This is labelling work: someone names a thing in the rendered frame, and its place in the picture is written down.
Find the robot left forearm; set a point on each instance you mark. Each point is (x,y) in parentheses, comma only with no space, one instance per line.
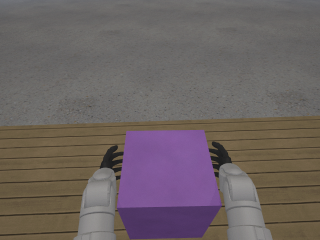
(98,205)

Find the right robot hand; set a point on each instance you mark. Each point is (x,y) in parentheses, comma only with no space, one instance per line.
(223,157)

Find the carton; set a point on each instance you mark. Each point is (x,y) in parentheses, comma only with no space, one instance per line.
(168,187)

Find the robot right forearm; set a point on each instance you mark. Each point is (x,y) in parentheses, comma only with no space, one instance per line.
(242,205)

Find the left robot hand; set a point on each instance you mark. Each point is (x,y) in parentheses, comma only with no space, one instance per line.
(108,163)

